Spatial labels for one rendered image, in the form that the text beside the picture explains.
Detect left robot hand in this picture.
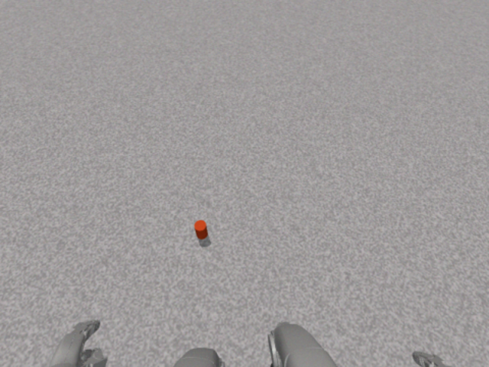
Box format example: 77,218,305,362
49,320,108,367

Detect right robot hand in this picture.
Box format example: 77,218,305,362
413,351,451,367

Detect can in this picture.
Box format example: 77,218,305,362
194,220,208,239

